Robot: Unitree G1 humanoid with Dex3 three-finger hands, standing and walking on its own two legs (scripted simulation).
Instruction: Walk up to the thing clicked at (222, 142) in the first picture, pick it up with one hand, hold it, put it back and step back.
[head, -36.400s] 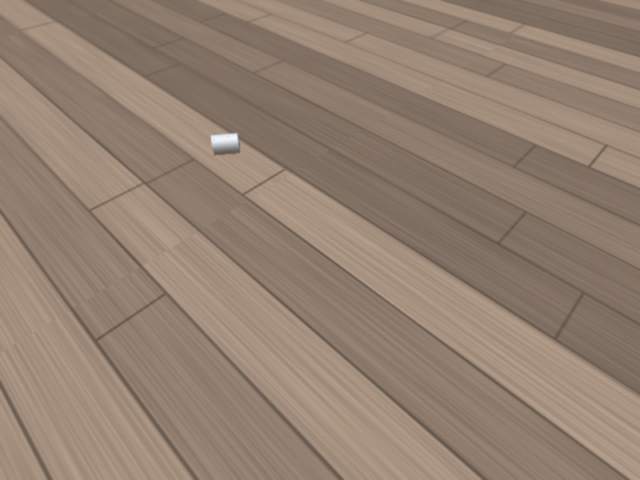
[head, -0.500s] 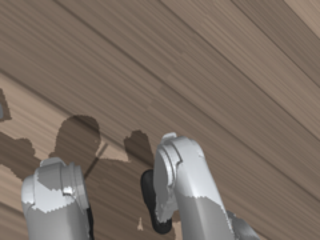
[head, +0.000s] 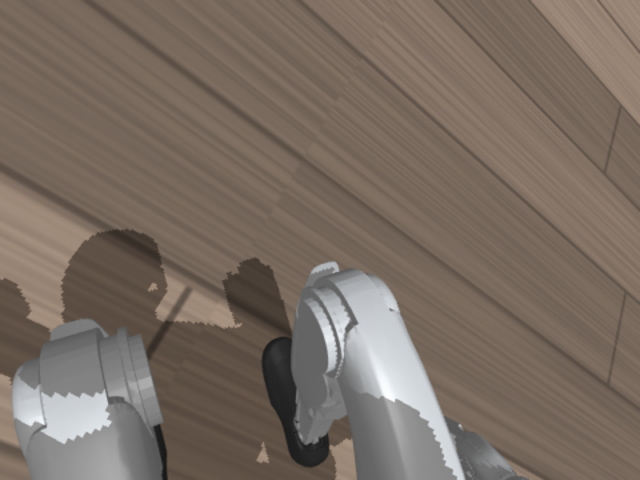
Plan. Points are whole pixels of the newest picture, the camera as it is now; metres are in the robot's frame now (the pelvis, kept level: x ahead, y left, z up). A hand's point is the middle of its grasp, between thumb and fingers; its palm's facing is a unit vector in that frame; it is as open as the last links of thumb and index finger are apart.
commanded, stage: rest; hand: left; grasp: from above
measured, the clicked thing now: out of the picture +0.43 +0.37 -0.25
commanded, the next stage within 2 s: open in 0.62 s
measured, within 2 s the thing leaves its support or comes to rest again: rests again in 1.02 s
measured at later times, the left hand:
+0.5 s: hand out of the picture +0.42 +0.37 -0.24, palm faces -0.45 -0.18 -0.88, open 11.3 cm
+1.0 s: hand out of the picture +0.42 +0.37 -0.24, palm faces -0.45 -0.16 -0.88, open 11.5 cm
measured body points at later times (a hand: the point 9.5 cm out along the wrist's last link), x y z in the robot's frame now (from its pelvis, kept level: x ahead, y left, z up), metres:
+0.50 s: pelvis +0.00 +0.00 +0.00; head +0.27 +0.13 +0.33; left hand +0.44 +0.38 -0.19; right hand +0.07 -0.27 -0.07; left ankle +0.06 +0.12 -0.27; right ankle +0.11 -0.11 -0.27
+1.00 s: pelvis -0.01 +0.00 +0.00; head +0.27 +0.13 +0.33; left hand +0.44 +0.38 -0.19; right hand +0.07 -0.26 -0.06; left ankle +0.06 +0.12 -0.27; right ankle +0.11 -0.11 -0.27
